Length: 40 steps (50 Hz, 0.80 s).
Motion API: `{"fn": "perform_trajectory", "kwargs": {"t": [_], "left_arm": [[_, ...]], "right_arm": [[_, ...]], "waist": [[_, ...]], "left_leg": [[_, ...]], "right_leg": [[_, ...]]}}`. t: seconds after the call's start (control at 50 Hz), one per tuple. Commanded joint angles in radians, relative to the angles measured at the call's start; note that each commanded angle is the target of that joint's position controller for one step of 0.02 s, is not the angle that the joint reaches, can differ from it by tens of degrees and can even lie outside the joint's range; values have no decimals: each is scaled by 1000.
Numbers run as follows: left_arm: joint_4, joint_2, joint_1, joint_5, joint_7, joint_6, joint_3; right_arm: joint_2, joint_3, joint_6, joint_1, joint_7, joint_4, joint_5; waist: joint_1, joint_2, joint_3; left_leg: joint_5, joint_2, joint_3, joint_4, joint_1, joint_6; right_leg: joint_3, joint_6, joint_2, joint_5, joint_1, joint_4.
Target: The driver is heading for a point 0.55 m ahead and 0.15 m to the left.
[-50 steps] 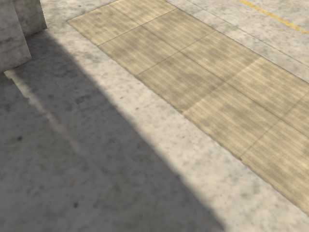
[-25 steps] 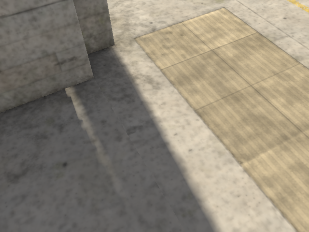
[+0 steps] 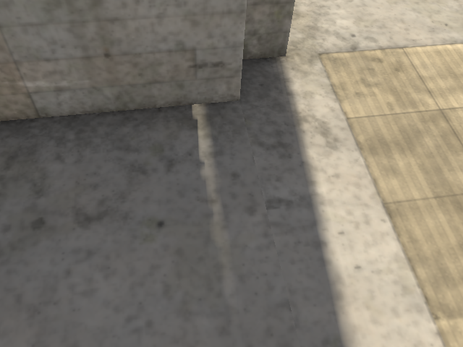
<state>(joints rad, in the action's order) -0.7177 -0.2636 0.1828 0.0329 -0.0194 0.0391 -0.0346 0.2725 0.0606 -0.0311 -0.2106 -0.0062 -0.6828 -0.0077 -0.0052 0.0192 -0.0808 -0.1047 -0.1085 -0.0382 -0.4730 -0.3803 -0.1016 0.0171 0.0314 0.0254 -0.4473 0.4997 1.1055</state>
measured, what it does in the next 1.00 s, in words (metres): steps on the spot, turning left: right foot, then left foot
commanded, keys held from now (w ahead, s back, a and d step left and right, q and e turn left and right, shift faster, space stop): q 0.78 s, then w+q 0.08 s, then w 0.14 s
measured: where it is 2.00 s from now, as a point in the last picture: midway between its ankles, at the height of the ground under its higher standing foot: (151, 345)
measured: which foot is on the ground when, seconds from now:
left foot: down 0.00-0.28, up 0.30-0.70, down 0.72-1.00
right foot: up 0.00-0.26, down 0.28-0.72, up 0.74-1.00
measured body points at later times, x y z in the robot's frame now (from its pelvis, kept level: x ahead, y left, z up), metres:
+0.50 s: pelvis +0.02 -0.05 +0.01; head +0.05 -0.07 +0.46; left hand +0.06 +0.25 -0.08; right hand +0.21 -0.29 -0.12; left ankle -0.04 +0.06 -0.65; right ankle +0.04 -0.14 -0.73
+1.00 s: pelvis +0.02 +0.00 +0.02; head +0.02 +0.02 +0.47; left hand -0.05 +0.29 -0.11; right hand +0.25 -0.19 -0.09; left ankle -0.05 +0.04 -0.73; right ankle +0.13 -0.11 -0.68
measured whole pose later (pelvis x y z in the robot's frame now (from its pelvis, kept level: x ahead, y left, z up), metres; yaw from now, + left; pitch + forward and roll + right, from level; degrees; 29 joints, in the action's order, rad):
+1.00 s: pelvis +0.02 +0.00 +0.02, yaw +35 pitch +1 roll -1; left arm -0.75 -0.32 0.24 0.04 0.03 0.04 -0.07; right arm 0.28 0.05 -0.01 -0.31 -0.01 -0.74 -0.02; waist -0.01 0.04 -0.01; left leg -0.21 -0.10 -0.12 -0.32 -0.12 -0.09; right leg 0.01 0.04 0.04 -0.28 0.47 0.88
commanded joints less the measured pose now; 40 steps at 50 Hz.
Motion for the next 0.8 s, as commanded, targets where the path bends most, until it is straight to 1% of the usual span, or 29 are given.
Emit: {"fn": "perform_trajectory", "kwargs": {"t": [0.02, 0.08, 0.1, 0.14, 0.18, 0.22, 0.24, 0.26, 0.28, 0.3, 0.32, 0.34, 0.36, 0.38, 0.4, 0.42, 0.44, 0.48, 0.52, 0.58, 0.62, 0.66, 0.68, 0.7, 0.72, 0.74, 0.76, 0.78, 0.8], "left_arm": [[31, -83, 94, -4, -3, 12, -25], [50, -86, 36, -6, -4, 15, -24], [55, -87, 20, -7, -4, 14, -24], [61, -87, 3, -12, -6, 9, -23], [65, -86, 4, -19, -9, 0, -22], [61, -87, 36, -28, -13, -10, -20], [54, -87, 70, -31, -18, -15, -20], [42, -87, 115, -28, -25, -23, -22], [39, -131, 135, -19, -36, -31, -32], [66, -240, 109, -2, -42, -31, -54], [87, -267, 10, 8, -34, -27, -61], [90, -190, -3, 4, -30, -28, -44], [94, -139, -45, -4, -26, -31, -28], [102, -125, -72, -7, -23, -32, -25], [108, -120, -78, -8, -24, -32, -23], [110, -116, -62, -8, -23, -32, -23], [104, -118, -29, -7, -22, -32, -25], [83, -135, 46, -9, -23, -32, -34], [68, -154, 86, -9, -23, -32, -44], [63, -174, 77, -6, -11, -30, -53], [58, -190, 68, -5, -1, -28, -59], [49, -201, 68, -9, 5, -26, -64], [47, -205, 58, -16, 6, -23, -65], [41, -203, 53, -25, 7, -20, -66], [34, -182, 88, -22, 9, -18, -63], [93, -75, 98, -3, 16, -9, -33], [121, -119, -4, -4, -2, 10, -37], [113, -131, -13, -16, -4, 19, -41], [98, -141, -5, -18, 3, 14, -44]], "right_arm": [[157, 48, 10, -19, 1, 52, -7], [163, 54, -3, -32, -1, 50, -11], [164, 56, -6, -35, -2, 49, -13], [167, 60, -11, -39, -6, 47, -17], [168, 63, -14, -37, -10, 47, -21], [165, 65, -17, -24, -14, 46, -20], [164, 65, -18, -13, -15, 45, -15], [159, 64, -18, 4, -12, 45, -4], [130, 56, -14, -4, -6, 48, 6], [72, 44, -9, -32, -1, 68, 22], [131, 60, -3, -21, 7, 59, -13], [175, 74, -2, -7, 4, 46, -32], [159, 73, -6, -44, -5, 25, -28], [147, 70, -16, -82, -13, 8, -26], [141, 67, -24, -104, -23, -3, -22], [138, 63, -29, -101, -29, -4, -16], [132, 59, -32, -72, -32, 4, -11], [117, 48, -37, -9, -36, 25, -8], [106, 40, -41, 25, -40, 39, -6], [90, 26, -44, 52, -45, 56, 2], [92, 23, -42, 54, -43, 65, 9], [96, 22, -36, 46, -39, 70, 12], [92, 21, -31, 25, -36, 66, 7], [93, 20, -21, -5, -29, 57, -4], [143, 31, -8, -35, -18, 51, -21], [283, 56, 6, -35, -10, 82, -16], [310, 76, 7, -147, -12, 56, 2], [256, 61, 5, -133, -9, 39, 5], [208, 47, -1, -82, -5, 39, 7]], "waist": [[20, -87, 178], [-6, -124, 155], [-13, -130, 146], [-20, -135, 136], [-23, -143, 136], [-11, -159, 136], [7, -163, 133], [37, -155, 127], [40, -90, 119], [15, 133, 135], [9, 189, 50], [-8, 86, 43], [-44, 60, 48], [-61, 84, 64], [-58, 119, 74], [-46, 117, 82], [-24, 111, 82], [22, 115, 86], [46, 134, 95], [51, 160, 105], [49, 181, 115], [42, 189, 122], [21, 174, 127], [-10, 135, 133], [-23, 3, 153], [11, -302, 153], [-89, -235, 165], [-58, -171, 116], [-32, -143, 82]], "left_leg": [[144, 241, -308, 174, 129, -140], [-136, 228, -372, 214, 110, -133], [-190, 225, -392, 220, 103, -130], [-227, 220, -422, 217, 92, -122], [-213, 213, -452, 206, 86, -113], [-182, 204, -486, 197, 73, -92], [-172, 193, -496, 188, 54, -72], [-201, 165, -487, 167, 11, -34], [-313, 105, -441, 110, -59, 26], [-439, -25, -263, -123, -184, 90], [-430, -92, -85, -348, -246, 104], [-382, -17, -104, -491, -176, 110], [-329, -19, -99, -567, -142, 110], [-294, -16, -87, -640, -139, 116], [-286, -13, -65, -698, -157, 124], [-288, -1, -46, -704, -173, 135], [-288, 11, -31, -683, -194, 145], [-302, 32, -14, -612, -229, 161], [-327, 49, 1, -533, -216, 166], [-362, 70, 47, -388, -100, 148], [-372, 66, 85, -302, -13, 128], [-345, 59, 107, -202, 45, 107], [-283, 53, 116, -105, 100, 93], [-155, 47, 108, 41, 187, 77], [-68, 122, -44, 153, 320, 54], [267, 444, -479, 178, 443, -45], [496, 495, -494, 123, 372, -192], [480, 440, -409, 115, 360, -204], [232, 364, -347, 156, 325, -171]], "right_leg": [[19, 6, -7, 33, -17, -75], [32, 6, -17, 56, -12, -165], [35, 4, -23, 60, -17, -194], [38, -2, -39, 54, -45, -251], [36, -14, -61, 40, -94, -317], [34, -36, -87, 29, -171, -423], [31, -51, -99, 48, -232, -514], [25, -67, -101, 112, -322, -657], [100, -89, -13, 103, -402, -791], [387, -171, 252, -54, -457, -903], [510, -250, 375, 11, -296, -951], [418, -260, 336, 154, -235, -906], [303, -232, 264, 274, -216, -872], [215, -209, 213, 365, -246, -849], [159, -207, 190, 454, -282, -829], [121, -209, 181, 527, -321, -810], [102, -214, 183, 569, -365, -797], [93, -228, 207, 639, -462, -773], [82, -238, 231, 690, -512, -753], [31, -231, 244, 709, -476, -729], [3, -222, 250, 735, -441, -705], [-9, -208, 260, 738, -429, -666], [-31, -187, 255, 711, -405, -626], [-67, -142, 240, 630, -352, -561], [-123, -76, 200, 449, -227, -414], [-198, 11, 54, -145, 70, -163], [-45, 8, -8, -229, 99, -47], [-5, 5, 15, -168, 121, 16], [13, -2, 32, -71, 120, -9]]}}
